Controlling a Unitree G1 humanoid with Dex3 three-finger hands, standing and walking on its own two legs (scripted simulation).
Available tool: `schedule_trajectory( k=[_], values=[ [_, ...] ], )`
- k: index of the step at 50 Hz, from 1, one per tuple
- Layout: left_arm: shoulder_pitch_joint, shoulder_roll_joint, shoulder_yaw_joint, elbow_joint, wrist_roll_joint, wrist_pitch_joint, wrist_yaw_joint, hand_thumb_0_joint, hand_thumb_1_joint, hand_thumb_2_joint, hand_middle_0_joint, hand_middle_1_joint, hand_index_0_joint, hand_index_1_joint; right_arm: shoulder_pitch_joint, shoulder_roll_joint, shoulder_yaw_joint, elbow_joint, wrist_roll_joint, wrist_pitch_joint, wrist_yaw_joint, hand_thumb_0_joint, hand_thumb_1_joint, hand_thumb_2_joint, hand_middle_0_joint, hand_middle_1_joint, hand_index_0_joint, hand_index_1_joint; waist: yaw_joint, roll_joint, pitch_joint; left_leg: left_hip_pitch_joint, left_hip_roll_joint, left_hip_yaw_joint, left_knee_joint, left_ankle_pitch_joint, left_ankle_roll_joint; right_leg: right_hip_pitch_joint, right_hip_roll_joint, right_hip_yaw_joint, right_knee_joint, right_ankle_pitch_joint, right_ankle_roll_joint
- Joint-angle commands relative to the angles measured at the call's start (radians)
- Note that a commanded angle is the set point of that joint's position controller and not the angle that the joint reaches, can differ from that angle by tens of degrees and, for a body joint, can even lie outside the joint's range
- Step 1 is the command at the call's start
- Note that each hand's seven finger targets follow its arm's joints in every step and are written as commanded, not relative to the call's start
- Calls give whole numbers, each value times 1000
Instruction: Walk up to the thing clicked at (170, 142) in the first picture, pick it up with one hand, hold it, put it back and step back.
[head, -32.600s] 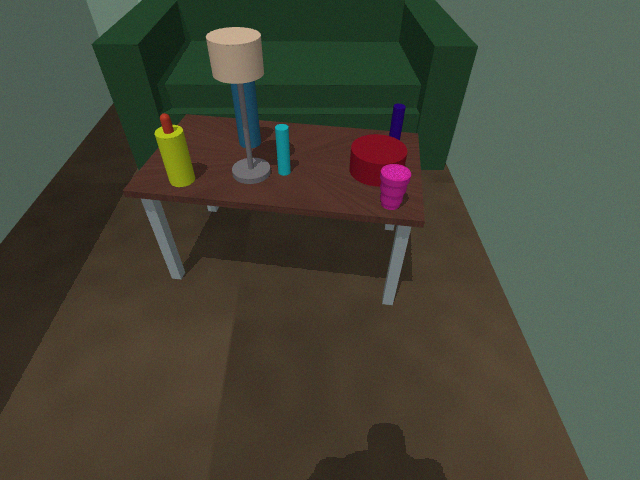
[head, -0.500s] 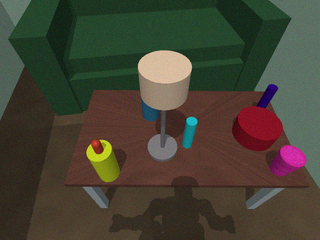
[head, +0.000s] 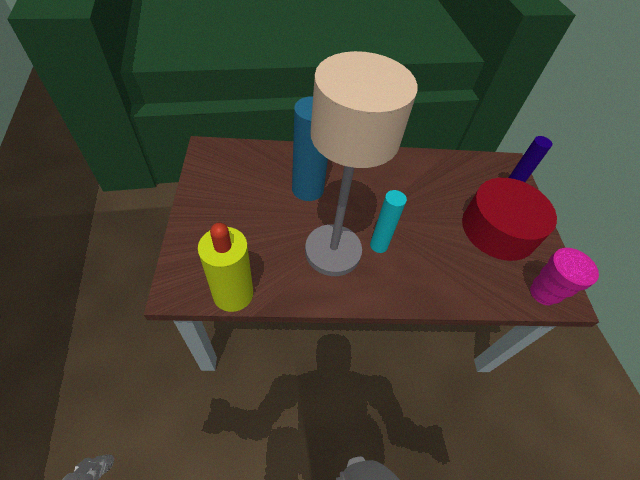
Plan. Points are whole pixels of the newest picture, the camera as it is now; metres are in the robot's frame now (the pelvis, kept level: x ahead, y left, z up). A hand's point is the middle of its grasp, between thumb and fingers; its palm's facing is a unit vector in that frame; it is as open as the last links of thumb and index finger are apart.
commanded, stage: step back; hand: left
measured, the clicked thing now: (226, 264) +0.51 +0.17 -0.18
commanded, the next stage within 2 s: none
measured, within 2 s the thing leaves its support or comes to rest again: neither
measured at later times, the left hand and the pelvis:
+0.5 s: hand out of the picture +0.04 +0.25 -0.14, palm faces -0.03 -0.92 -0.39, open 7.4 cm; pelvis -0.10 +0.00 +0.00, yaw -1 degrees
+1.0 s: hand out of the picture -0.18 +0.25 -0.16, palm faces -0.08 -0.91 -0.40, open 7.4 cm; pelvis -0.26 -0.02 -0.02, yaw -5 degrees
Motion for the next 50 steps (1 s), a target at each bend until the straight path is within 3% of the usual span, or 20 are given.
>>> schedule_trajectory(
  k=[1,7,10,11,12,13,14,18,24,27,28,30,31,32,35,40,46,48,49,50],
  values=[
    [28,161,51,-87,9,-33,8,0,900,900,-200,-300,-200,-300,-11,-251,-73,-100,9,-25,-29,0,-900,-900,200,300,200,300,-5,177,-222,278,243,-206,-53,700,47,-47,-30,-17,-86,9,25],
    [83,151,59,-80,19,-45,-1,0,900,900,-200,-300,-200,-300,-27,-274,-77,-118,18,-17,-18,0,-900,-900,200,300,200,300,4,184,-254,219,281,-234,-10,520,119,129,-88,-100,-422,56,-3],
    [132,171,68,-55,28,-59,-3,0,900,900,-200,-300,-200,-300,-65,-263,-64,-129,32,-14,-11,0,-900,-900,200,300,200,300,31,83,-263,60,224,-189,54,373,62,318,-113,-48,-590,391,-39],
    [128,209,78,-62,34,-64,-2,0,900,900,-200,-300,-200,-300,-71,-242,-57,-139,40,-16,-10,0,-900,-900,200,300,200,300,25,-19,-279,-47,162,-155,126,251,28,379,-203,66,-576,536,-82],
    [81,267,89,-81,21,-59,-7,0,900,900,-200,-300,-200,-300,-91,-218,-52,-141,45,-12,-9,0,-900,-900,200,300,200,300,42,-168,-222,-101,-3,-71,295,22,-34,285,-342,251,-633,603,-214],
    [40,287,88,-112,27,-61,-6,0,900,900,-200,-300,-200,-300,-81,-228,-58,-132,36,-1,-16,0,-900,-900,200,300,200,300,50,-251,-165,-105,-46,-77,500,-323,-57,172,-478,391,-697,611,-313],
    [36,264,89,-129,26,-64,-5,0,900,900,-200,-300,-200,-300,-40,-249,-63,-119,33,3,-14,0,-900,-900,200,300,200,300,36,-183,-139,-104,-24,-157,587,-349,-64,138,-485,400,-692,621,-316],
    [17,191,79,-154,23,-56,2,0,900,900,-200,-300,-200,-300,7,-228,-42,-101,37,-9,-8,0,-900,-900,200,300,200,300,30,-29,-190,-161,-86,-142,623,-235,-72,250,-310,103,-604,721,-215],
    [88,194,81,-181,30,-35,-1,0,900,900,-200,-300,-200,-300,23,-210,-34,-131,26,-26,-22,0,-900,-900,200,300,200,300,59,-130,-295,-186,9,-55,180,-222,-87,517,-308,73,-516,755,-187],
    [59,214,76,-194,16,-14,-11,0,900,900,-200,-300,-200,-300,77,-214,-54,-105,12,-34,-17,0,-900,-900,200,300,200,300,16,-115,-304,-13,3,8,-154,87,-72,411,-248,30,-422,602,-120],
    [60,198,71,-201,12,-8,-16,0,900,900,-200,-300,-200,-300,70,-230,-63,-106,1,-34,-17,0,-900,-900,200,300,200,300,15,-91,-295,58,37,-49,-165,165,-50,303,-223,38,-422,481,-80],
    [27,164,72,-216,11,-13,-12,0,900,900,-200,-300,-200,-300,3,-402,-98,-135,-16,-32,-5,0,-900,-900,200,300,200,300,-1,290,-221,36,416,-493,-253,194,144,-16,15,-88,-144,-110,-1],
    [-36,202,90,-215,31,-14,-1,0,900,900,-200,-300,-200,-300,-25,-434,-107,-154,-8,-36,-5,0,-900,-900,200,300,200,300,-42,306,-165,-142,509,-576,-279,199,250,51,-21,19,70,-195,16],
    [-21,220,96,-204,29,-12,-5,0,900,900,-200,-300,-200,-300,-72,-397,-99,-163,-9,-46,-14,0,-900,-900,200,300,200,300,-4,263,-141,-154,506,-534,-257,244,255,49,-49,49,183,-147,13],
    [126,189,98,-140,6,-8,-18,0,900,900,-200,-300,-200,-300,-145,-288,-65,-182,-13,-48,-16,0,-900,-900,200,300,200,300,86,178,-136,-56,286,-210,-165,405,128,-16,16,47,270,-17,4],
    [109,164,92,-153,20,-18,-24,0,900,900,-200,-300,-200,-300,-7,-287,-74,-171,0,-43,-17,0,-900,-900,200,300,200,300,5,205,-185,154,273,-205,-90,424,161,-47,-13,5,55,-39,64],
    [187,162,82,-95,19,-37,-27,0,900,900,-200,-300,-200,-300,-39,-325,-81,-201,2,-17,-10,0,-900,-900,200,300,200,300,19,273,-283,101,272,-174,30,397,137,218,-89,-135,-514,77,32],
    [268,188,88,-51,30,-45,-26,0,900,900,-200,-300,-200,-300,-80,-300,-66,-212,19,-3,-6,0,-900,-900,200,300,200,300,61,208,-288,-47,222,-143,109,254,66,349,-102,-114,-652,246,1],
    [245,265,108,-67,44,-48,-29,0,900,900,-200,-300,-200,-300,-59,-256,-55,-224,26,-1,-5,0,-900,-900,200,300,200,300,47,5,-263,-226,99,-116,237,63,-2,382,-239,131,-646,265,-47],
    [160,351,125,-109,36,-39,-33,0,900,900,-200,-300,-200,-300,-90,-226,-53,-240,30,-2,-20,0,-900,-900,200,300,200,300,75,-216,-213,-271,-46,-54,435,-287,-54,185,-429,309,-722,216,-210]
  ],
)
